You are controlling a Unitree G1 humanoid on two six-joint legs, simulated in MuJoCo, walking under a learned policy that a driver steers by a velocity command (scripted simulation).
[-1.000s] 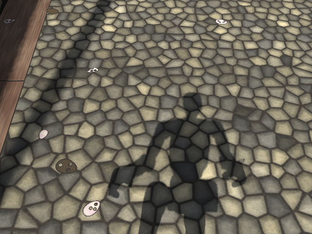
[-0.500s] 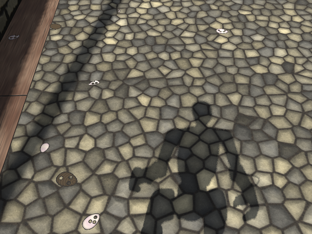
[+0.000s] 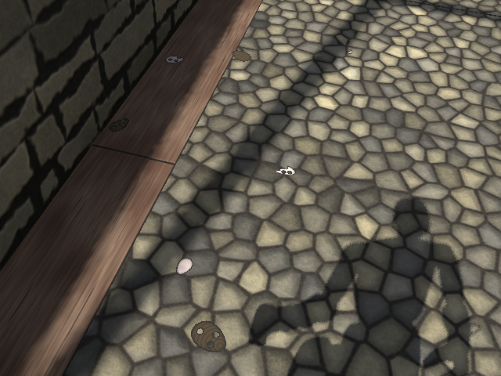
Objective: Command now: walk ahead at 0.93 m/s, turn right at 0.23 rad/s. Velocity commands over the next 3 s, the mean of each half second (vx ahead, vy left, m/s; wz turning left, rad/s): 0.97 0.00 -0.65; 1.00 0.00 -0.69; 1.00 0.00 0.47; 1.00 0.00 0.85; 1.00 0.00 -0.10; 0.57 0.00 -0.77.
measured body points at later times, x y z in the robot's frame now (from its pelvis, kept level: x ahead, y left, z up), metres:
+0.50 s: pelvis +0.44 -0.02 +0.00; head +0.46 -0.02 +0.45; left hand +0.47 +0.27 -0.14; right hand +0.64 -0.28 -0.03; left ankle +0.68 +0.13 -0.67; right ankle +0.34 -0.02 -0.74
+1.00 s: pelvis +0.86 -0.16 -0.01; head +0.89 -0.18 +0.44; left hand +1.22 -0.21 -0.05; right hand +0.59 -0.28 -0.13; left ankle +0.80 +0.07 -0.74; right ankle +0.93 -0.35 -0.70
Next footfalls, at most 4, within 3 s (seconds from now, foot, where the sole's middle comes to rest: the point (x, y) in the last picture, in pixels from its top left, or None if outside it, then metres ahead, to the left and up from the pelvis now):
0.24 right None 0.38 -0.03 -0.77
0.64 left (227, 272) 0.83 0.04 -0.77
1.08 right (358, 231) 1.00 -0.39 -0.77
1.52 left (374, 141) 1.44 -0.53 -0.77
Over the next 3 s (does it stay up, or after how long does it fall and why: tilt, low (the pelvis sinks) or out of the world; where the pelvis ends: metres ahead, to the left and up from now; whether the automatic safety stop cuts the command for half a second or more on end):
stays up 2.44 -0.74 -0.02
